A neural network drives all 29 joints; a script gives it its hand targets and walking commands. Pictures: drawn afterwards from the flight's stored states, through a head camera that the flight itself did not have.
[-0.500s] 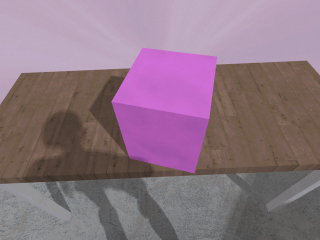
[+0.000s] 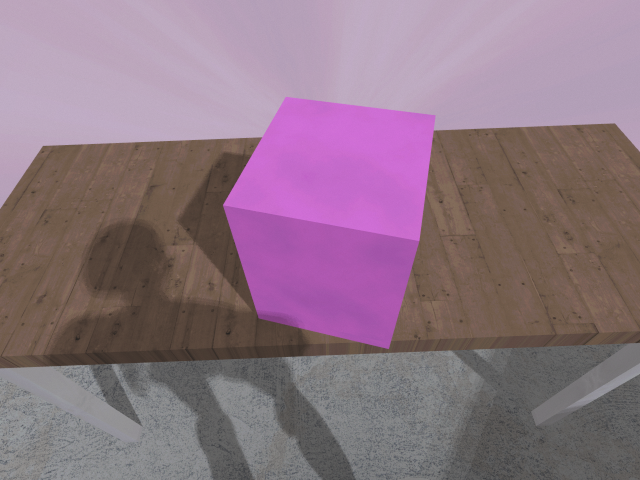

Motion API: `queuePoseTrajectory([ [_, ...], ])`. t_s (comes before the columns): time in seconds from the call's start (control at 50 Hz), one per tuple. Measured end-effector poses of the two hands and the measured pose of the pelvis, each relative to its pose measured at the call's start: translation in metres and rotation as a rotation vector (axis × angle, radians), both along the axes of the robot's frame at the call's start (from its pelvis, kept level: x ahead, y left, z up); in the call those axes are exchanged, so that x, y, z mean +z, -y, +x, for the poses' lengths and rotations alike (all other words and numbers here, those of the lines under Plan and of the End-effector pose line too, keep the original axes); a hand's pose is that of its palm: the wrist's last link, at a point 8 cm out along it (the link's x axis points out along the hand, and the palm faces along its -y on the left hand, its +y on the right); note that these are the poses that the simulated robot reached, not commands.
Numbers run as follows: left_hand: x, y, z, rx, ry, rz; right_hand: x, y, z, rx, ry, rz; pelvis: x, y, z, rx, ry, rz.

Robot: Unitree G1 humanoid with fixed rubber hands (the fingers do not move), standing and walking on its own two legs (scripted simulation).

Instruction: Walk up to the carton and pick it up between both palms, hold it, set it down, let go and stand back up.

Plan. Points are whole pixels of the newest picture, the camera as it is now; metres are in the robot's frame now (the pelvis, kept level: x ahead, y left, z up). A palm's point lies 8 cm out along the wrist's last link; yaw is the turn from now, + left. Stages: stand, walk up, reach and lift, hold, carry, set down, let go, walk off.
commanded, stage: stand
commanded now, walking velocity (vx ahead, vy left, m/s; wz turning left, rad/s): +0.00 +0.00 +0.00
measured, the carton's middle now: (338, 226) +0.41 -0.01 +0.06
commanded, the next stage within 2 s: none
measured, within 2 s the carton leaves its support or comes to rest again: neither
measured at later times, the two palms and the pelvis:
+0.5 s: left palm out of the picture +0.03 +0.24 -0.14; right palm out of the picture +0.00 -0.24 -0.13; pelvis +0.00 +0.00 +0.00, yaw +0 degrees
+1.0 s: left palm out of the picture +0.02 +0.24 -0.14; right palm out of the picture +0.00 -0.24 -0.13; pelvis +0.00 +0.00 +0.00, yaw +0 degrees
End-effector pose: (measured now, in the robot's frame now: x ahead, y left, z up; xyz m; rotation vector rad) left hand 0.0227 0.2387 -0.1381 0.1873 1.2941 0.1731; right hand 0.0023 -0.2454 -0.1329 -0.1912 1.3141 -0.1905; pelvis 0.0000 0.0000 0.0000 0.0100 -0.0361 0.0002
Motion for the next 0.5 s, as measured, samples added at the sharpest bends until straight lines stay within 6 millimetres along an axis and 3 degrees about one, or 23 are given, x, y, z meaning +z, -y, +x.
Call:
queuePoseTrajectory([
  [0.5, 0.0, 0.0012, 0.0027, 0.003, 0.0, -0.001, -0.0012, -0.003, 0.0024, -0.009, 0.001, 0.006, 0.0004, -0.0002, 0.003, 0.001, 0.005, -0.003],
])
